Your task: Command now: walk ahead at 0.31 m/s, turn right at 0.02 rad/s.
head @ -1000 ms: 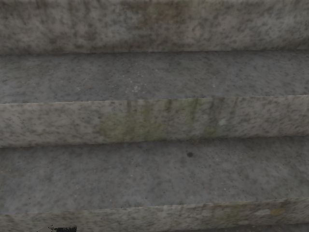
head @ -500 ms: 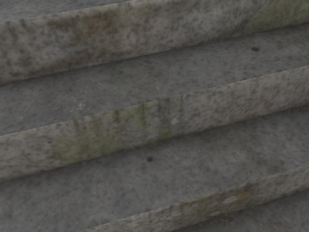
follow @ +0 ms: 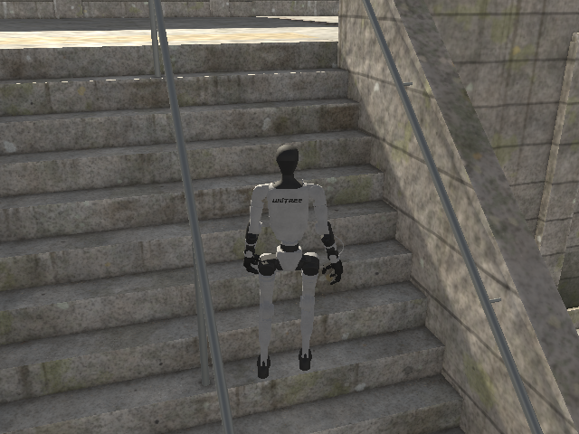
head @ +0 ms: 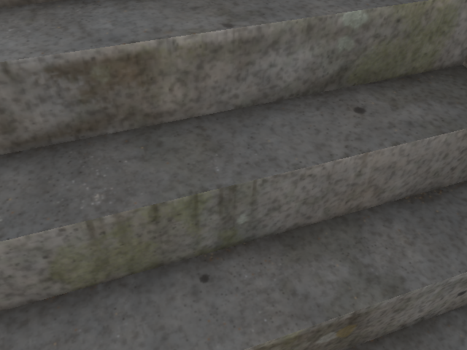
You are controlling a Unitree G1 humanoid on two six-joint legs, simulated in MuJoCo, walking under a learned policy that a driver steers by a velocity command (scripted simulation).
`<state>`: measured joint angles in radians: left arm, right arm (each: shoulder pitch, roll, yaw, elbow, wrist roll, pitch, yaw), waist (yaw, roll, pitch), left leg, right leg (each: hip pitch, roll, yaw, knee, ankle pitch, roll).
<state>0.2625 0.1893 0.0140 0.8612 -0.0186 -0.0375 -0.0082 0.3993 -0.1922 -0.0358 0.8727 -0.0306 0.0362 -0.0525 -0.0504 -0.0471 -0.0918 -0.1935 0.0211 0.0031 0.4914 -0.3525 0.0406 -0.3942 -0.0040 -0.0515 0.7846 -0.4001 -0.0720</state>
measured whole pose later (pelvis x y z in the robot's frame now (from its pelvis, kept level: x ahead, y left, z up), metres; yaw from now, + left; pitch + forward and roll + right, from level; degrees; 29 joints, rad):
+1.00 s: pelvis +0.22 -0.11 +0.15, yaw +6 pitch +3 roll -2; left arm 0.42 0.15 -0.03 0.95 0.04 -0.03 -0.02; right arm 0.24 -0.17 0.02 0.82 0.00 -0.10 0.02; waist 0.03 0.05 -0.18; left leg -0.84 -0.07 -0.22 1.91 -0.23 0.09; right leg -0.39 0.09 0.00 0.81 -0.81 -0.03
